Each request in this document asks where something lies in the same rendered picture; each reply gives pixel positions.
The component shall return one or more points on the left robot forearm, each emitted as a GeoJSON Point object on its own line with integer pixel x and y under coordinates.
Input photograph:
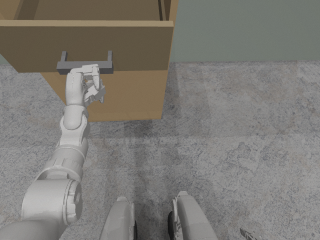
{"type": "Point", "coordinates": [71, 150]}

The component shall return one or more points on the drawer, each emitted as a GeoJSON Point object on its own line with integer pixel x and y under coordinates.
{"type": "Point", "coordinates": [136, 31]}

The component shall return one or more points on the handle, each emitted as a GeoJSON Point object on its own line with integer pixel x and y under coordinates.
{"type": "Point", "coordinates": [105, 67]}

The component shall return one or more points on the robot left thigh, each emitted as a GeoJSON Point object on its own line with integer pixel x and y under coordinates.
{"type": "Point", "coordinates": [120, 218]}

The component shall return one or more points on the robot left upper arm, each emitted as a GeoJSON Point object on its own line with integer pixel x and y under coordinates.
{"type": "Point", "coordinates": [49, 207]}

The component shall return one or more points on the left robot hand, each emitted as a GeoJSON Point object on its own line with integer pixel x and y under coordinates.
{"type": "Point", "coordinates": [76, 87]}

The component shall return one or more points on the right robot hand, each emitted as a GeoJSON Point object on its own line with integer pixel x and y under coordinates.
{"type": "Point", "coordinates": [249, 234]}

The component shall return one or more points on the left robot shin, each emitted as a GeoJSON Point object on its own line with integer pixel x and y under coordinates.
{"type": "Point", "coordinates": [131, 231]}

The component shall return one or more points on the cabinet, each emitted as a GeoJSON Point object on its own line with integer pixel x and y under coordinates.
{"type": "Point", "coordinates": [130, 95]}

